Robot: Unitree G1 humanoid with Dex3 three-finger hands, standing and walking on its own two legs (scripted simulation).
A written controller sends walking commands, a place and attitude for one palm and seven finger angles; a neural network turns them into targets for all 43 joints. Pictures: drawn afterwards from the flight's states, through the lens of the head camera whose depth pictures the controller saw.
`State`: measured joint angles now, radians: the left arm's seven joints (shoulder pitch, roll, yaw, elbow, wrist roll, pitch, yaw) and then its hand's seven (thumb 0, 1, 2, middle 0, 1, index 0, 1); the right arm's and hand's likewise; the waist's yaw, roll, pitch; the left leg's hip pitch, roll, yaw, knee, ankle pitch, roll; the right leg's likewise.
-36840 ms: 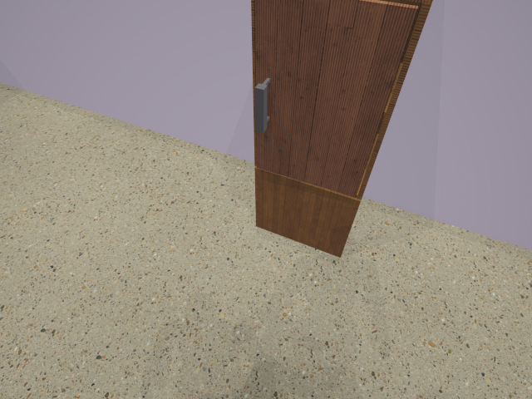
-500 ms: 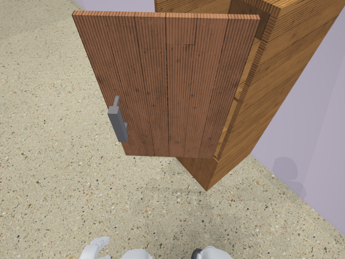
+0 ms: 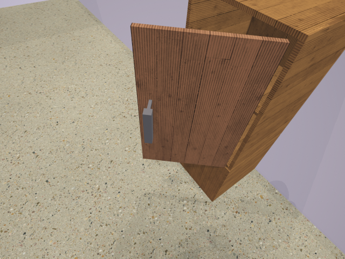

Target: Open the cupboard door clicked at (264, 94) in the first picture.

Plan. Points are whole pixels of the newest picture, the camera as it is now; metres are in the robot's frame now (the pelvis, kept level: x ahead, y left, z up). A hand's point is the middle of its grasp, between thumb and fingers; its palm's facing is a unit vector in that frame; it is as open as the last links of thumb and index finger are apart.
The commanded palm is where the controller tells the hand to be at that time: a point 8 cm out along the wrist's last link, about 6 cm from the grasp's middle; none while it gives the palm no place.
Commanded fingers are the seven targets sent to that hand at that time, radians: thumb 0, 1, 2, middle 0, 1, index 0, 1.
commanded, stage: come to a stop and stand still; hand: left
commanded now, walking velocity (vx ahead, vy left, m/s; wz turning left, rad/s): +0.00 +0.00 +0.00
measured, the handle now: (149, 121) +0.53 +0.12 -0.06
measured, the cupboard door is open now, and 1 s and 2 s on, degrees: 49 49 49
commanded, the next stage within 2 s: look again from close up in 0.60 s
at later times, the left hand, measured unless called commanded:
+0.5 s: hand out of the picture -0.05 +0.13 -0.18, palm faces +0.02 -0.99 -0.17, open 7.3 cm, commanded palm none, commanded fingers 0.00 0.90 0.90 -0.20 -0.30 -0.20 -0.30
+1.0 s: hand out of the picture -0.02 +0.15 -0.18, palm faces +0.02 -0.98 -0.19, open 7.4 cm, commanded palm none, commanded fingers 0.00 0.90 0.90 -0.20 -0.30 -0.20 -0.30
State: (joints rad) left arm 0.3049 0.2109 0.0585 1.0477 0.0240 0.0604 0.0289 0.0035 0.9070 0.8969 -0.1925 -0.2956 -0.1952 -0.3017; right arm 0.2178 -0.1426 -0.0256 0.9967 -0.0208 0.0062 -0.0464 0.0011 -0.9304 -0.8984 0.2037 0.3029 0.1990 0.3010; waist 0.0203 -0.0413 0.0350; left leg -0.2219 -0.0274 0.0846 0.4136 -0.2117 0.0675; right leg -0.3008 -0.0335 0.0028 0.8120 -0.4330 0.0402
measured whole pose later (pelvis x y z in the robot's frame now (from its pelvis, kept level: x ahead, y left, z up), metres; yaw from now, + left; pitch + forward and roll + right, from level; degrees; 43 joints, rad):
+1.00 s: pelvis -0.02 -0.01 -0.01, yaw +0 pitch -1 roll +0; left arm 0.33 0.12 -0.02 1.08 0.02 -0.03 0.05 0.00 0.90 0.90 -0.20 -0.30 -0.20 -0.30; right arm 0.31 -0.15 0.01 1.09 -0.02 -0.01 -0.03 0.03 -0.94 -0.90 0.20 0.30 0.20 0.30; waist -0.01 0.02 0.00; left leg -0.28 -0.01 0.08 0.55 -0.26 0.05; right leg -0.14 -0.01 -0.03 0.52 -0.37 0.00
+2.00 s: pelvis -0.02 -0.07 -0.01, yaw -1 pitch +1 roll -2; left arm 0.35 0.12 0.00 1.05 0.03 -0.01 0.02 0.00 0.90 0.90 -0.20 -0.30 -0.20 -0.30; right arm 0.25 -0.15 -0.02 1.06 -0.01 0.01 -0.03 0.01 -0.92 -0.90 0.20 0.30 0.19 0.30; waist 0.02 -0.02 0.01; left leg -0.27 0.01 0.07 0.56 -0.29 0.02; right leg -0.21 0.03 -0.11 0.51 -0.32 -0.04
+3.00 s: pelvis -0.02 -0.03 +0.00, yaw -3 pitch +0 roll +0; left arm 0.26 0.17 -0.02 1.09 0.02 0.01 0.03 0.00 0.90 0.90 -0.20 -0.30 -0.20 -0.30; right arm 0.27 -0.17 0.02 1.10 -0.01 -0.02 -0.03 0.01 -0.90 -0.90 0.20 0.30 0.20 0.30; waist 0.00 -0.02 0.05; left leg -0.18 -0.07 0.12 0.42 -0.24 0.11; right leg -0.16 -0.05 -0.05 0.46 -0.29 0.02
